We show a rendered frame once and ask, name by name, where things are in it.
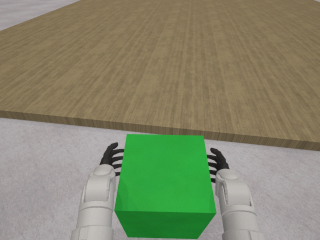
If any robot right hand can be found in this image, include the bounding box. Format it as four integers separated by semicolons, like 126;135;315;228
207;147;230;183

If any carton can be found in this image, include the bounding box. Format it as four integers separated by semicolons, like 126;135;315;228
114;134;217;239

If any robot left forearm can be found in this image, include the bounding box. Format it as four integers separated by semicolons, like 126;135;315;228
70;164;116;240

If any robot left hand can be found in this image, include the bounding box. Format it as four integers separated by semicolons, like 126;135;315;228
99;142;125;176

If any robot right forearm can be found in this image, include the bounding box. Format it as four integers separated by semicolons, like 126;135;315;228
215;168;266;240

